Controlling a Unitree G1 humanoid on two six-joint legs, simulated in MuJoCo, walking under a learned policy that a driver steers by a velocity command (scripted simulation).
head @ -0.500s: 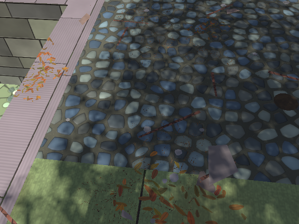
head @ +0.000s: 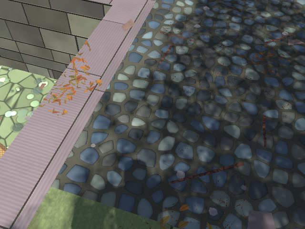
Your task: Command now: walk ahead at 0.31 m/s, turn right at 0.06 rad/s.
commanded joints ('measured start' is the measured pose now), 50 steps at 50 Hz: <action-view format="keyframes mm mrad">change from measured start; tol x32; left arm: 1 80 47 13 -17 5 13 5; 50 -46 59 50 -247 -13 141 -1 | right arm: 1 -64 -138 -34 -44 -8 -27 -18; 50 -105 -211 -73 -41 4 74 -66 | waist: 1 46 91 -76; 15 20 -272 -399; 50 -32 244 -133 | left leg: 1 -11 251 -55 -135 666 131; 13 165 237 65 370 703 -11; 15 -378 -67 -9 995 -514 -147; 16 -400 11 -162 1061 -475 -135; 33 -63 54 -73 102 -58 -123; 36 27 506 -557 -94 125 160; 50 119 398 -79 -8 336 120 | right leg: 1 60 -1 -4 -117 165 20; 12 163 129 -85 -546 161 -79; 15 824 -267 607 -627 1005 -457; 20 384 -62 328 -763 306 -278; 32 343 11 433 -721 45 -208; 36 -12 255 107 -155 -353 -28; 41 -20 178 62 163 -134 56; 50 171 103 -73 -266 -151 54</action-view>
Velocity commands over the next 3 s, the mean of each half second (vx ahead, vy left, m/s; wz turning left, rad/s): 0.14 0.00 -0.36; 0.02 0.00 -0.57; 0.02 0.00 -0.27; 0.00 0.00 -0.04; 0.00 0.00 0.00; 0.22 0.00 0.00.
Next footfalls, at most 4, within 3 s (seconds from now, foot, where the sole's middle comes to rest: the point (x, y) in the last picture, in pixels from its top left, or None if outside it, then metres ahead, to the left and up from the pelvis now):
0.26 right None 0.27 -0.14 -0.78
0.68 left None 0.31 0.09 -0.78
1.12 right None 0.15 -0.12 -0.78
1.46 left None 0.31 0.06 -0.78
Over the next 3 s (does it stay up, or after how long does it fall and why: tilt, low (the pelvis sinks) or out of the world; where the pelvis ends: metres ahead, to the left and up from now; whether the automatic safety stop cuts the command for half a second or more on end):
stays up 0.29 -0.04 -0.01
